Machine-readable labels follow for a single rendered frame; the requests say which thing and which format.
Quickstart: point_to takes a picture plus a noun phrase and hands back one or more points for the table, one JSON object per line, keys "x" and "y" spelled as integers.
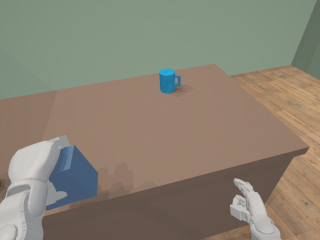
{"x": 166, "y": 162}

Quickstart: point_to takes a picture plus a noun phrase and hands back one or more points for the robot left hand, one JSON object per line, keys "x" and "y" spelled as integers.
{"x": 36, "y": 162}

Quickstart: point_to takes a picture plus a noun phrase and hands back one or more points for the right robot forearm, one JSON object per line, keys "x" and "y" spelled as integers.
{"x": 263, "y": 228}

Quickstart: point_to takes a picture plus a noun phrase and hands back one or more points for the sponge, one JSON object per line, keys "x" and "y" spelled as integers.
{"x": 74, "y": 175}

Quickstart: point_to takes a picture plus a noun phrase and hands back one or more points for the left robot forearm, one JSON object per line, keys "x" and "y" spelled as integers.
{"x": 22, "y": 210}

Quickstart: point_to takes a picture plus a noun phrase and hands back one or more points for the robot right hand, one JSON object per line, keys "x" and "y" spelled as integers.
{"x": 244, "y": 208}

